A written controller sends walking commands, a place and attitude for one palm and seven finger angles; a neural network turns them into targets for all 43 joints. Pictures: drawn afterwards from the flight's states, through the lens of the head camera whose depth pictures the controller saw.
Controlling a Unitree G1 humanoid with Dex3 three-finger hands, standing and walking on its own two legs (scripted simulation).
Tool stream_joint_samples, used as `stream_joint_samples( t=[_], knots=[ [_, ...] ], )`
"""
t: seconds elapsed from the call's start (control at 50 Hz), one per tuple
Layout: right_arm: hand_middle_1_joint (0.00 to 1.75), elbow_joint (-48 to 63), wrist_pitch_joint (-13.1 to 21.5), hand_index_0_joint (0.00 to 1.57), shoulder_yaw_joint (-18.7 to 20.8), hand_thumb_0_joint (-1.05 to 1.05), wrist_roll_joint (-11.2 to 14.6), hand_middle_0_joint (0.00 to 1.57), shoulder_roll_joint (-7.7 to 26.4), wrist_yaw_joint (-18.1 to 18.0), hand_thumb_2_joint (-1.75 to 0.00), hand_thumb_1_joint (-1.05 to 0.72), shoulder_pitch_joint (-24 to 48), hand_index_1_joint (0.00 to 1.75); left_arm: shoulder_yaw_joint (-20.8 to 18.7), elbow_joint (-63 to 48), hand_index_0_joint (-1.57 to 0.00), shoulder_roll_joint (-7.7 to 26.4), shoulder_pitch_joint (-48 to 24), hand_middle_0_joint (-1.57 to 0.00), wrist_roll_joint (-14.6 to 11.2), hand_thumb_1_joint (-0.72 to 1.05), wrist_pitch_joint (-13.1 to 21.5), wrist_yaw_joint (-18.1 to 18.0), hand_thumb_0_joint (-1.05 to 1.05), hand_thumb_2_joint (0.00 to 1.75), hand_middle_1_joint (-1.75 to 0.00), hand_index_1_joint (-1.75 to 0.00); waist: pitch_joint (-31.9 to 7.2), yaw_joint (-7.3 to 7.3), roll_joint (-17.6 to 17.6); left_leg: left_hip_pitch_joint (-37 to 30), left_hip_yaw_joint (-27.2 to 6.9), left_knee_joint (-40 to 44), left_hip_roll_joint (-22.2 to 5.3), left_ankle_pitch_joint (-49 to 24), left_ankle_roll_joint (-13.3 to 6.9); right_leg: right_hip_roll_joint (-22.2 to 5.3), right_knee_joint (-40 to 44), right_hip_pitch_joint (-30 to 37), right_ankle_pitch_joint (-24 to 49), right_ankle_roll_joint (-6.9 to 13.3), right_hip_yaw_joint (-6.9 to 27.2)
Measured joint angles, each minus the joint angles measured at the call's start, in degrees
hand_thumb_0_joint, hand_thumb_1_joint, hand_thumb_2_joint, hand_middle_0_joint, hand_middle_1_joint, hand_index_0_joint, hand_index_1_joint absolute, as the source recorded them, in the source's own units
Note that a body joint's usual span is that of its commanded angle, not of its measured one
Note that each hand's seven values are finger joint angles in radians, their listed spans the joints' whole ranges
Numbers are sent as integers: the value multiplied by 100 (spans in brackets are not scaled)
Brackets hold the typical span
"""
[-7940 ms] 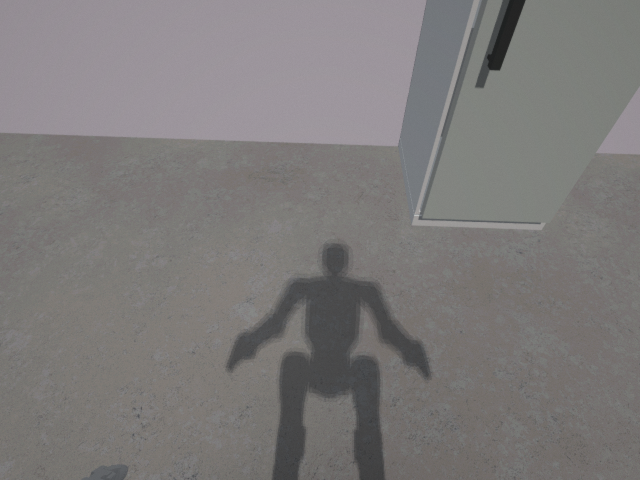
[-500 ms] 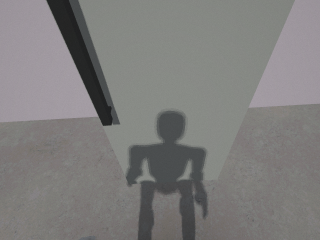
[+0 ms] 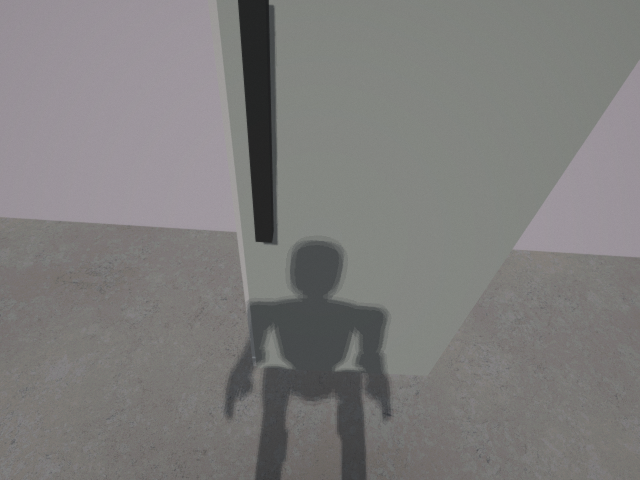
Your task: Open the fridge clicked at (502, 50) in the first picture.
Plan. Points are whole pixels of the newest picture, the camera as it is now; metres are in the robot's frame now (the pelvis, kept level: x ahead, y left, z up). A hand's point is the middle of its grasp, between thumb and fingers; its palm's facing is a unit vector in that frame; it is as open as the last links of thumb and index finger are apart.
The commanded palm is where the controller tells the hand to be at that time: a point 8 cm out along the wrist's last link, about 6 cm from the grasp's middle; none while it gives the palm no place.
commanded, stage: come to a stop and stand still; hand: left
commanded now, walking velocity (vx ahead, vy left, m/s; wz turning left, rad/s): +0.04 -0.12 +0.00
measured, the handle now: (262, 126) +0.52 +0.13 +0.18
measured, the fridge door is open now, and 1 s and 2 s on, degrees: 0 0 0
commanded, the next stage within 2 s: look again from close up in 0.84 s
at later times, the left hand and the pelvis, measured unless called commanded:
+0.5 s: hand out of the picture +0.02 +0.14 -0.18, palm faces +0.00 -0.97 -0.24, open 7.3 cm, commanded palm none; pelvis -0.01 -0.04 -0.01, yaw -1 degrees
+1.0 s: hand out of the picture +0.00 +0.14 -0.18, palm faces +0.02 -0.98 -0.22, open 7.3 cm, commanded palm none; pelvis -0.01 -0.05 -0.01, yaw -1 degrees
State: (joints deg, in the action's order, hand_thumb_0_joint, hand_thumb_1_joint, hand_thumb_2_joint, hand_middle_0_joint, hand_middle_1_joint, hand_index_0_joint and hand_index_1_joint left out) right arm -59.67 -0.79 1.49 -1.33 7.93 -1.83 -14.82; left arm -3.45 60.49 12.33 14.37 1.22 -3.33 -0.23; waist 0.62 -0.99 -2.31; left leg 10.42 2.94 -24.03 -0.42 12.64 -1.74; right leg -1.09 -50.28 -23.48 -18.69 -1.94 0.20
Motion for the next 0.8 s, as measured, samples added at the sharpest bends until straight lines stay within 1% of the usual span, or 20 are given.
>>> stream_joint_samples(
  t=[0.06, 0.16, 0.2, 0.22, 0.24, 0.26, 0.28, 0.32, 0.36, 0.42, 0.52, 0.8],
  knots=[
    [30, -47, 56, 20, 7, 1, 9, 20, -19, -21, -90, -92, -65, 30, 26, 133, -20, -23, 220, -20, 1, 92, 2, 19, 0, 90, -30, -30, -37, 24, -4, -78, 49, 297, 17, -163, -21, -14, 21, 225, -111, -52, -53],
    [30, -151, 77, 20, 41, 1, 3, 20, -11, -46, -90, -91, -80, 30, 105, 301, -20, -142, 262, -20, -40, 91, -39, 12, 1, 90, -30, -30, 76, 152, 73, 1, 69, 312, -14, -216, 16, -62, 896, 744, -506, -43, -156],
    [30, -230, 61, 20, 59, 1, 14, 20, 12, -45, -90, -91, -82, 30, 141, 324, -20, -212, 202, -20, -58, 91, 1, -3, 1, 90, -30, -30, 124, 184, 121, 84, 71, 201, -29, -183, 58, -74, 1452, 986, -338, -9, -192],
    [30, -240, 51, 20, 50, 1, 44, 20, 43, -28, -90, -91, -96, 30, 187, 309, -20, -244, 187, -20, -46, 91, 82, -54, 1, 90, -30, -30, 129, 165, 148, 226, 83, -2, -48, -112, 91, -72, 1843, 1096, -7, 47, -167],
    [30, -201, 27, 20, 38, 1, 62, 20, 61, 10, -90, -91, -106, 30, 232, 230, -20, -246, 221, -20, -34, 91, 182, -105, 1, 90, -30, -30, 117, 123, 97, 441, 156, -320, -34, 27, 127, -123, 2259, 1148, 175, 127, -54],
    [30, -168, -2, 20, 37, 1, 60, 20, 115, 51, -90, -91, -68, 30, 272, 209, -20, -302, 198, -20, -22, 91, 254, -148, 0, 90, -30, -30, 181, 118, 187, 616, 165, -656, -123, 192, 163, -54, 2226, 1065, 314, 156, -33],
    [30, -135, -14, 20, 46, 1, 43, 20, 177, 85, -90, -91, -55, 30, 323, 211, -20, -375, 170, -20, -14, 91, 295, -157, 0, 90, -30, -30, 243, 166, 329, 675, 93, -825, -204, 304, 193, 32, 2078, 1016, 272, 167, -73],
    [30, -103, 24, 20, 34, 1, 26, 20, 231, 120, -90, -91, -121, 30, 387, 217, -20, -471, 159, -20, -28, 91, 371, -144, 0, 90, -30, -30, 235, 275, 466, 705, -11, -946, -234, 357, 221, 68, 1900, 1002, 98, 175, -161],
    [30, -102, 79, 20, -3, 1, 30, 20, 217, 115, -90, -91, -232, 30, 400, 237, -20, -485, 166, -20, -25, 92, 387, -184, 1, 90, -30, -30, 156, 298, 484, 636, -39, -939, -220, 370, 240, 56, 1814, 1041, -18, 187, -188],
    [30, -115, 110, 20, -59, 1, 30, 20, 168, 85, -90, -91, -345, 30, 389, 205, -20, -456, 169, -20, -40, 94, 396, -181, 2, 90, -30, -30, 59, 270, 511, 529, -52, -923, -219, 397, 272, 55, 1739, 1111, -104, 225, -201],
    [30, -178, 94, 20, -129, 1, 23, 20, 77, 66, -90, -91, -335, 30, 381, 106, -20, -403, 147, -20, -62, 93, 431, -167, 1, 90, -30, -30, -20, 230, 527, 385, -65, -786, -216, 346, 333, 57, 1744, 1200, -132, 280, -218],
    [30, -325, 141, 20, -132, 1, 49, 20, 184, 53, -90, -91, -136, 30, 356, 94, -20, -324, 176, -20, -61, 91, 435, -126, 0, 90, -30, -30, 52, 123, 360, 186, -97, -420, -252, 153, 415, 106, 1992, 1351, -12, 360, -257]
  ],
)
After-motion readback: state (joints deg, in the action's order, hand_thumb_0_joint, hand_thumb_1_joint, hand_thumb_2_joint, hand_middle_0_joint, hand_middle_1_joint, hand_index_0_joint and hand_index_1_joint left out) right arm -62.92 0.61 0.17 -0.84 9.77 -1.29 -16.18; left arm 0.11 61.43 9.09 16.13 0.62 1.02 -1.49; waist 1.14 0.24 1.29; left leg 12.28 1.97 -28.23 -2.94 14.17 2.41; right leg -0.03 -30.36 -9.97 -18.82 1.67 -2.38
